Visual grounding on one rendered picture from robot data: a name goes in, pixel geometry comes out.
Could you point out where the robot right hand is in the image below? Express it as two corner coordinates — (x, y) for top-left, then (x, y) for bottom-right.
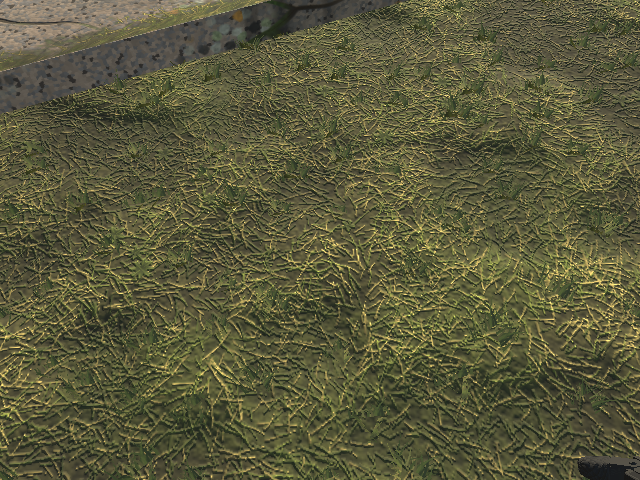
(577, 456), (640, 480)

